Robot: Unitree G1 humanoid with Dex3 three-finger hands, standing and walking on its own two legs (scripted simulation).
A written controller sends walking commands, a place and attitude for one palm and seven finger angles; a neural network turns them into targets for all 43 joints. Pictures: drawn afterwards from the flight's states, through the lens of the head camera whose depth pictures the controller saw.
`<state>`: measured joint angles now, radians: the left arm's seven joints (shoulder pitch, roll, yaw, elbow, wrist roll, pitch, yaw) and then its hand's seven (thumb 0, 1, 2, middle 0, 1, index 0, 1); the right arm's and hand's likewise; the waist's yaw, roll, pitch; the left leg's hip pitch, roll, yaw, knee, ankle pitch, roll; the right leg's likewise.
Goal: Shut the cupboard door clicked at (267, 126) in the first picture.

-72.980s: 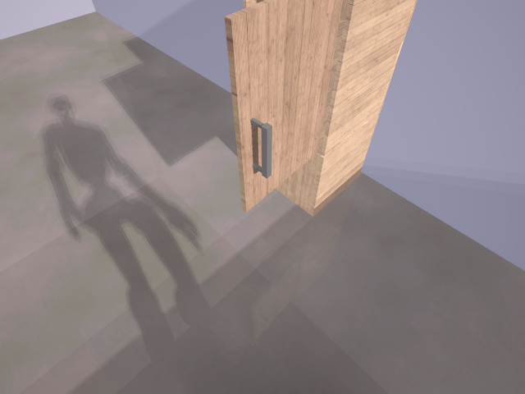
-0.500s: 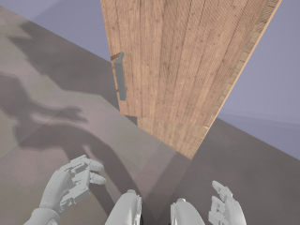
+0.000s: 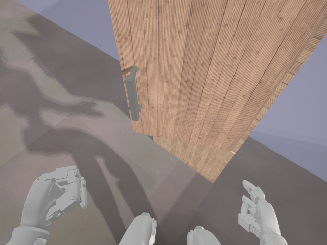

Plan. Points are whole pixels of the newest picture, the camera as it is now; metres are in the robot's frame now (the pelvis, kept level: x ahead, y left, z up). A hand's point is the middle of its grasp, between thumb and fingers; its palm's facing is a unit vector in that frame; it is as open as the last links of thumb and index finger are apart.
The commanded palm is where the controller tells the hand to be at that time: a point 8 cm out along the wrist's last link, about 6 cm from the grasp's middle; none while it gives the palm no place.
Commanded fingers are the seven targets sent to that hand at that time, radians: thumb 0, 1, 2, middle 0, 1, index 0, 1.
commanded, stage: raise the hand and make a fist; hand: left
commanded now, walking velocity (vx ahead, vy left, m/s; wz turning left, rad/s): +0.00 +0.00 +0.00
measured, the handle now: (135, 95) +0.50 +0.14 +0.04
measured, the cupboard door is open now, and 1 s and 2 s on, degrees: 26 26 26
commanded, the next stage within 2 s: bring the fist close to the handle in 0.58 s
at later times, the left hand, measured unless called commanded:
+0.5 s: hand (94, 196) +0.21 +0.17 +0.04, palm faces -0.16 -0.99 -0.01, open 3.1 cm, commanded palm +0.20 +0.23 +0.05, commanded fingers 0.00 0.90 0.90 -1.30 -1.50 -1.30 -1.50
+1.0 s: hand (114, 176) +0.26 +0.14 +0.03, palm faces -0.21 -0.98 -0.01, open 3.1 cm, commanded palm +0.26 +0.20 +0.04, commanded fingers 0.00 0.90 0.90 -1.30 -1.50 -1.30 -1.50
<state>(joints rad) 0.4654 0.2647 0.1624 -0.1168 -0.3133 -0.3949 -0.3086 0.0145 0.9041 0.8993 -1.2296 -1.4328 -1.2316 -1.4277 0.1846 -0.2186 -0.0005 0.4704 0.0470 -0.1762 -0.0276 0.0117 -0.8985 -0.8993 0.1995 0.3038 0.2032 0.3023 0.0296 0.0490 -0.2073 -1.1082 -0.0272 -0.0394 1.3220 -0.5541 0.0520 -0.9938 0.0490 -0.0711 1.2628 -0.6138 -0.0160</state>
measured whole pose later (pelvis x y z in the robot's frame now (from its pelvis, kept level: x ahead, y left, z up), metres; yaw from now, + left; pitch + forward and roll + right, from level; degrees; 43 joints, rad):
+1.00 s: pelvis -0.02 -0.01 -0.01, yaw -1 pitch +20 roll -4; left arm 0.13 0.26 0.06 0.09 -0.25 -0.36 -0.30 0.01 0.90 0.90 -1.30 -1.50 -1.30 -1.50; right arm 0.22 -0.25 0.03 0.49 0.04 -0.12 -0.02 0.01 -0.90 -0.90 0.20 0.30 0.21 0.30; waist -0.01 0.04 -0.20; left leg -1.18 -0.02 -0.04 1.37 -0.54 0.04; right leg -1.07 0.06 -0.07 1.32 -0.61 -0.03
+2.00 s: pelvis -0.01 -0.02 +0.00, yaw -2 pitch +23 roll -1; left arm -0.43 0.25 0.15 0.75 -0.16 -0.46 -0.18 0.01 0.90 0.90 -1.29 -1.50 -1.30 -1.50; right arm 0.30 -0.26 -0.01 0.60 0.02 0.04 0.03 0.01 -0.90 -0.90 0.20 0.30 0.20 0.30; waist -0.07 0.04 -0.18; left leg -1.17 0.00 0.00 1.29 -0.52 0.02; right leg -1.10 0.07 -0.03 1.29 -0.59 -0.04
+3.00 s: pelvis -0.02 -0.01 -0.03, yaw -3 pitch +28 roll -4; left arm -0.97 0.39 0.19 1.17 -0.09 -0.44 -0.31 0.02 0.90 0.90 -1.30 -1.50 -1.30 -1.50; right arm 0.33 -0.27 0.01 0.65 0.01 0.02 0.03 0.00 -0.90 -0.90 0.20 0.30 0.20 0.30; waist -0.18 0.06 -0.17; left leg -1.37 0.00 -0.03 1.40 -0.53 0.04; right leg -1.27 0.07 -0.07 1.36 -0.58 -0.03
